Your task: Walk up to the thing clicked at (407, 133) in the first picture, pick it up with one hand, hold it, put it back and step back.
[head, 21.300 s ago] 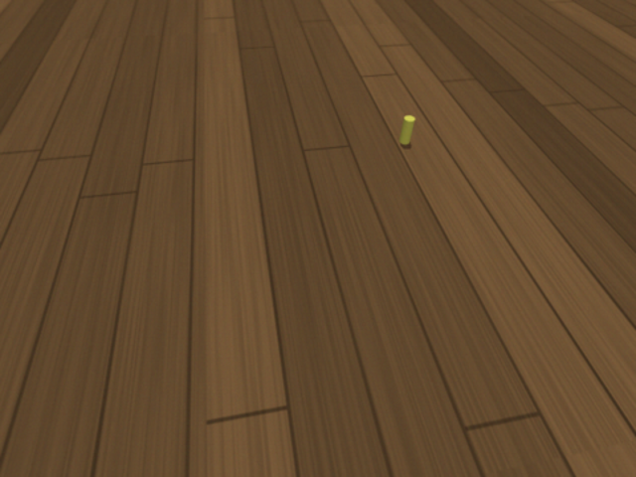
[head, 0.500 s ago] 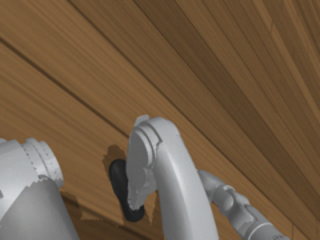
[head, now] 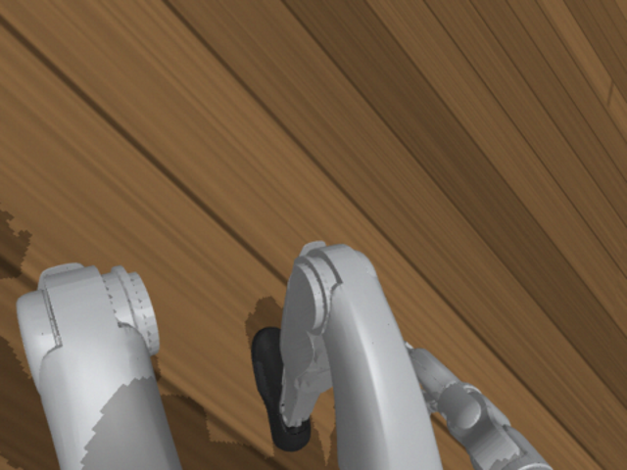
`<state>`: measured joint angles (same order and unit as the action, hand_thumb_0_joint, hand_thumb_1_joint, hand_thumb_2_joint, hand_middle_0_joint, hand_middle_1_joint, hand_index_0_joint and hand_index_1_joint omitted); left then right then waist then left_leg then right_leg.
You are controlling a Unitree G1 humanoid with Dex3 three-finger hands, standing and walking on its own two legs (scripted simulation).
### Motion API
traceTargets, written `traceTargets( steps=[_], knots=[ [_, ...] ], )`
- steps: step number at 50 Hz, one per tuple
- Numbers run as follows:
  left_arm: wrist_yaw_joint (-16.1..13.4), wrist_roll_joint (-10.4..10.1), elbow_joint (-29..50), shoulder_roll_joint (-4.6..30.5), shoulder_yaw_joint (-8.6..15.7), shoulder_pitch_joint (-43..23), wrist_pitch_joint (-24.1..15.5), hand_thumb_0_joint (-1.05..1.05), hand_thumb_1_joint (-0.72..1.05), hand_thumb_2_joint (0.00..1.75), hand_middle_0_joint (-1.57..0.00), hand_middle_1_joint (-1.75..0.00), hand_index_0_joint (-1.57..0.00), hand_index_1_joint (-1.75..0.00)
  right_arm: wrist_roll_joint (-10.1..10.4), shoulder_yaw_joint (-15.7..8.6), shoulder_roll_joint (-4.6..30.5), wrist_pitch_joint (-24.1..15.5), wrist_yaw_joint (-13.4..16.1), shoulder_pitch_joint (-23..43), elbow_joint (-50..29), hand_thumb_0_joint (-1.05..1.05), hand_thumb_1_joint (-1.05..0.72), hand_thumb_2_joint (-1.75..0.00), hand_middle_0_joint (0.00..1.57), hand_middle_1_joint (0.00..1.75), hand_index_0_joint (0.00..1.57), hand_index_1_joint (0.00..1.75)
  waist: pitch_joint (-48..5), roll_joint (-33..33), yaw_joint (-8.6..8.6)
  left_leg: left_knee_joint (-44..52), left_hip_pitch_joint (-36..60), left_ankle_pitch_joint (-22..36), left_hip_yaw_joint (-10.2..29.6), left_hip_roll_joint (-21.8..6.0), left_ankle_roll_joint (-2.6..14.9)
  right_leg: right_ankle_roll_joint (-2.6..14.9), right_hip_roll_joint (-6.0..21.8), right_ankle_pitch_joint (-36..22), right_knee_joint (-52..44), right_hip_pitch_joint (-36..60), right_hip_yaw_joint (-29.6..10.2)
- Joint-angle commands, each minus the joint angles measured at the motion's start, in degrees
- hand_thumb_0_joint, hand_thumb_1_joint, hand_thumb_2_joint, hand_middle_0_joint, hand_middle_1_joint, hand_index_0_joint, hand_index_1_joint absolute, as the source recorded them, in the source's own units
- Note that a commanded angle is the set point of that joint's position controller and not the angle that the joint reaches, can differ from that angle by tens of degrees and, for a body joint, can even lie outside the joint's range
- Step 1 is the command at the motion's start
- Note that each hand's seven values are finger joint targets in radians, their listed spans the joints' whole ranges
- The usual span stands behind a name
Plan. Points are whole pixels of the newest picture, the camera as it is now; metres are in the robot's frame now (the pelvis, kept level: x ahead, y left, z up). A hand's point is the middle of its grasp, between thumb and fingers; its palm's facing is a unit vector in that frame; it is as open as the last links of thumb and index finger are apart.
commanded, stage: settle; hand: left
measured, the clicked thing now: out of the picture +0.42 +0.34 -0.15
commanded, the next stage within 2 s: lift in 1.34 s
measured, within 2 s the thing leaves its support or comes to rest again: neither
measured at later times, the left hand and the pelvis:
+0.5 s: hand out of the picture +0.40 +0.33 -0.04, palm faces +0.39 -0.92 -0.05, open 7.9 cm; pelvis +0.01 -0.02 +0.03, yaw +5 degrees
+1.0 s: hand out of the picture +0.41 +0.33 +0.01, palm faces +0.42 -0.91 -0.03, open 7.9 cm; pelvis +0.02 -0.02 +0.05, yaw +8 degrees
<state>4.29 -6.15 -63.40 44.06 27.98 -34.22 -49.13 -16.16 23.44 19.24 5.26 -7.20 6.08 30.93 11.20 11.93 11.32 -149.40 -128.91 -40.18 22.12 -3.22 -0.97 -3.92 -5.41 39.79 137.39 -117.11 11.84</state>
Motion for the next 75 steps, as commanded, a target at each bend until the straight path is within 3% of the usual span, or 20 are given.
traceTargets(
  steps=[1,2,5,8,11,16,20,21,24,26,29,34,38,40,42,45,56,65,71,75],
  knots=[
    [1.35,-2.41,14.62,6.20,-0.34,-10.53,-1.34,0.00,0.38,1.42,-1.47,-1.58,-1.48,-1.59,2.22,-10.00,18.04,-0.06,1.00,-4.13,-1.58,0.00,-0.88,-0.90,0.20,0.30,0.20,0.30,-36.17,-32.25,2.18,21.29,26.85,4.88,-7.60,-2.23,-0.35,5.21,-1.22,-10.38,-10.12,8.16,5.31],
    [1.25,-2.60,18.98,7.64,0.71,-13.18,-0.89,0.00,0.39,1.43,-1.47,-1.58,-1.47,-1.59,2.69,-10.69,17.66,-0.11,1.11,-4.68,-1.39,0.00,-0.88,-0.90,0.20,0.30,0.20,0.30,-36.70,-33.01,1.51,21.84,26.86,4.30,-7.71,-2.21,-0.35,5.29,-1.10,-9.75,-10.08,7.47,5.10],
    [1.66,-2.96,19.19,2.35,-2.49,-11.54,1.47,0.00,0.42,1.42,-1.46,-1.57,-1.47,-1.58,4.17,-12.41,16.50,-0.30,1.09,-5.41,-2.06,0.00,-0.87,-0.90,0.20,0.30,0.20,0.30,-37.66,-31.72,1.45,22.99,26.15,2.25,-8.54,-1.79,-0.03,5.52,-0.76,-8.38,-10.90,6.13,4.35],
    [2.03,-3.02,24.34,4.72,-0.98,-14.63,2.59,0.00,0.42,1.40,-1.44,-1.55,-1.45,-1.56,5.22,-13.77,15.52,-0.27,1.64,-7.06,-1.62,0.00,-0.88,-0.90,0.20,0.30,0.20,0.30,-40.82,-32.30,0.31,22.97,26.36,2.97,-10.07,-1.43,0.39,5.66,-0.50,-9.09,-12.16,7.92,2.74],
    [2.22,-3.03,25.32,3.84,-0.58,-12.23,4.00,0.00,0.40,1.38,-1.43,-1.54,-1.43,-1.55,6.06,-15.15,14.62,-0.25,2.01,-8.03,-1.65,0.00,-0.88,-0.90,0.20,0.30,0.20,0.30,-43.11,-31.61,-0.98,23.29,27.30,4.72,-11.02,-1.28,0.62,5.74,-0.21,-10.03,-12.89,8.67,1.58],
    [2.86,-3.83,28.20,3.53,0.50,-15.41,5.21,0.00,0.44,1.39,-1.42,-1.54,-1.43,-1.55,7.17,-16.55,13.37,-0.18,2.64,-9.94,-0.57,0.00,-0.88,-0.90,0.20,0.30,0.20,0.30,-45.53,-30.81,-1.71,24.32,27.46,5.19,-12.42,-0.86,0.82,5.89,0.32,-10.08,-13.95,9.17,0.44],
    [3.90,-3.94,28.53,3.09,1.10,-14.38,6.10,0.00,0.41,1.38,-1.41,-1.53,-1.42,-1.55,7.60,-17.64,12.55,-0.20,2.94,-11.43,0.39,0.00,-0.88,-0.90,0.20,0.30,0.20,0.30,-48.03,-29.78,-2.47,24.25,28.14,7.41,-13.46,-0.68,0.97,5.78,0.67,-11.54,-14.43,10.99,-0.56],
    [4.47,-3.92,25.57,1.33,0.04,-12.21,6.74,0.00,0.41,1.37,-1.40,-1.52,-1.41,-1.53,7.81,-17.79,12.38,-0.17,2.97,-11.44,0.15,0.00,-0.88,-0.90,0.20,0.30,0.20,0.30,-48.08,-29.05,-2.28,24.37,27.69,7.65,-13.66,-0.59,1.06,5.72,0.76,-11.63,-14.60,11.30,-0.70],
    [5.32,-4.34,25.17,0.77,0.70,-11.34,7.73,0.00,0.40,1.36,-1.38,-1.50,-1.39,-1.51,8.48,-18.62,11.79,-0.31,3.20,-11.62,-0.02,0.00,-0.87,-0.90,0.20,0.30,0.20,0.30,-48.11,-26.27,-3.21,24.78,25.45,6.73,-14.73,-0.27,1.57,5.58,0.91,-10.47,-15.94,12.00,-1.40],
    [5.51,-4.76,27.90,2.03,2.13,-13.62,8.08,0.00,0.37,1.35,-1.39,-1.51,-1.40,-1.52,8.80,-19.36,11.66,-0.50,3.31,-12.43,0.55,0.00,-0.88,-0.90,0.20,0.30,0.20,0.30,-51.37,-26.91,-4.15,24.91,27.16,7.81,-15.04,-0.31,1.50,5.65,0.90,-11.28,-15.88,12.30,-1.78],
    [6.22,-5.44,24.94,-0.87,1.78,-10.96,9.41,0.00,0.41,1.33,-1.36,-1.49,-1.37,-1.49,9.33,-19.67,11.23,-0.64,3.53,-12.98,0.47,0.00,-0.87,-0.90,0.20,0.30,0.20,0.30,-50.63,-25.05,-4.00,25.20,26.75,9.32,-15.24,-0.32,1.66,5.40,1.12,-12.49,-16.70,13.20,-1.96],
    [6.19,-4.44,29.90,1.69,3.54,-13.46,9.88,0.00,0.41,1.33,-1.35,-1.47,-1.36,-1.48,9.82,-20.81,10.71,-0.60,3.83,-14.23,1.51,0.00,-0.88,-0.90,0.20,0.30,0.20,0.30,-53.42,-25.59,-5.24,26.26,28.13,10.96,-15.91,-0.30,1.71,5.46,1.54,-13.11,-16.83,14.53,-2.77],
    [6.36,-4.90,26.82,-1.69,2.94,-12.21,10.80,0.00,0.39,1.33,-1.35,-1.47,-1.36,-1.48,10.11,-21.60,10.15,-1.05,4.11,-14.27,1.64,0.00,-0.88,-0.90,0.20,0.30,0.20,0.30,-51.86,-23.06,-4.80,26.75,26.42,8.70,-16.53,-0.29,2.09,5.19,1.53,-11.06,-18.66,14.55,-3.43],
    [6.08,-4.80,30.91,0.95,4.06,-16.11,10.37,0.00,0.37,1.33,-1.35,-1.48,-1.36,-1.48,10.19,-21.98,10.08,-1.19,4.29,-14.63,1.82,0.00,-0.88,-0.90,0.20,0.30,0.20,0.30,-54.58,-24.07,-5.31,26.63,27.32,8.85,-16.94,-0.20,2.15,5.16,1.65,-11.14,-19.29,15.60,-4.15],
    [6.20,-4.23,27.43,-1.73,2.65,-12.60,11.11,0.00,0.37,1.32,-1.34,-1.47,-1.36,-1.47,10.31,-22.20,9.99,-1.27,4.37,-14.63,1.80,0.00,-0.88,-0.90,0.20,0.30,0.20,0.30,-52.71,-24.18,-5.20,27.93,28.07,8.51,-16.68,-0.17,1.96,5.43,1.79,-10.20,-18.93,14.08,-3.47],
    [5.94,-3.87,30.13,-0.72,3.93,-15.17,11.01,0.00,0.37,1.34,-1.35,-1.48,-1.36,-1.48,10.33,-22.86,9.96,-1.26,4.53,-15.55,2.76,0.00,-0.88,-0.90,0.20,0.30,0.20,0.30,-53.82,-25.17,-5.52,28.75,30.75,9.41,-16.67,-0.22,1.73,5.65,1.95,-10.59,-19.17,13.36,-3.45],
    [6.33,-3.44,26.52,-4.00,2.08,-15.83,11.36,0.00,0.38,1.37,-1.36,-1.51,-1.38,-1.51,10.78,-23.39,9.05,-2.02,4.71,-15.98,3.04,0.00,-0.88,-0.90,0.20,0.30,0.20,0.30,-52.26,-23.56,-4.75,30.89,30.79,8.17,-17.26,0.28,1.82,5.77,2.37,-9.21,-20.95,13.11,-3.67],
    [5.63,-2.60,27.93,-2.84,2.31,-18.90,10.89,0.00,0.37,1.37,-1.33,-1.49,-1.35,-1.49,10.56,-24.06,8.51,-2.44,4.84,-16.55,3.36,0.00,-0.88,-0.90,0.20,0.30,0.20,0.30,-55.87,-22.94,-5.34,31.19,32.02,9.14,-18.30,0.29,2.11,5.44,2.51,-10.12,-23.07,16.28,-5.06],
    [5.20,-2.18,26.01,-4.84,1.57,-18.31,10.62,0.00,0.36,1.38,-1.33,-1.49,-1.36,-1.49,10.68,-23.97,8.61,-2.49,4.63,-16.56,3.64,0.00,-0.88,-0.90,0.20,0.30,0.20,0.30,-53.08,-25.10,-4.76,33.38,33.86,7.97,-17.29,0.44,1.50,6.12,2.84,-8.50,-21.95,12.40,-3.99],
    [5.32,-1.76,28.04,-2.53,2.19,-18.34,10.48,0.00,0.34,1.30,-1.32,-1.48,-1.35,-1.46,10.87,-24.35,8.70,-2.38,4.82,-16.42,3.55,0.00,-0.91,-0.90,0.20,0.30,0.20,0.30,-55.61,-26.09,-6.18,34.14,36.15,9.05,-17.88,0.56,1.58,6.19,2.96,-8.95,-22.48,13.30,-4.64]
  ],
)
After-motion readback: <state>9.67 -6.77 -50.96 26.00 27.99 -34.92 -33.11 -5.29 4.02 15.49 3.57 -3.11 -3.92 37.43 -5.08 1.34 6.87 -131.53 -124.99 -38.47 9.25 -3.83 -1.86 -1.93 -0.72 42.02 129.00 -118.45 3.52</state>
